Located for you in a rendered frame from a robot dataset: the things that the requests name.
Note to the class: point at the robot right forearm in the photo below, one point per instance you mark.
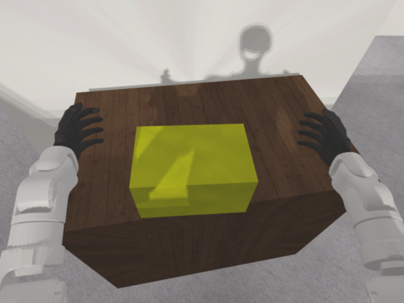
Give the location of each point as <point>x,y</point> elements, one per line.
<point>373,214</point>

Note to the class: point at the robot left forearm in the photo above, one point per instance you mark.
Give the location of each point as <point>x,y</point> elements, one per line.
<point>39,215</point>

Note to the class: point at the pedestal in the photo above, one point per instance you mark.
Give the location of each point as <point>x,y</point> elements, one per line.
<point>294,200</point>

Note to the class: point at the robot right upper arm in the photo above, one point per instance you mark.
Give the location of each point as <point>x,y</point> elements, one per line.
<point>385,289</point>

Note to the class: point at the robot left upper arm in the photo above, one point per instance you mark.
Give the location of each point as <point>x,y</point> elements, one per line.
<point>44,291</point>

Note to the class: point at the left robot hand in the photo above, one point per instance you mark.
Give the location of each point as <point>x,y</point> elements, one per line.
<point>69,127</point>

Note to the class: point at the right robot hand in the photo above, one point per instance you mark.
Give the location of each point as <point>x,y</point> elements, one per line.
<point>333,139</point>

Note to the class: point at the carton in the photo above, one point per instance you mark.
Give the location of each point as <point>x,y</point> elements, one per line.
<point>192,170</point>

